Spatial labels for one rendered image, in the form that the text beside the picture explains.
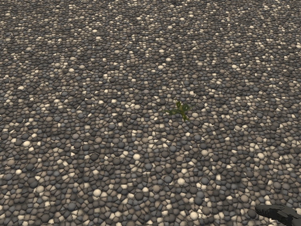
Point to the right robot hand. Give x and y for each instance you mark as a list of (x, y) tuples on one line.
[(282, 213)]

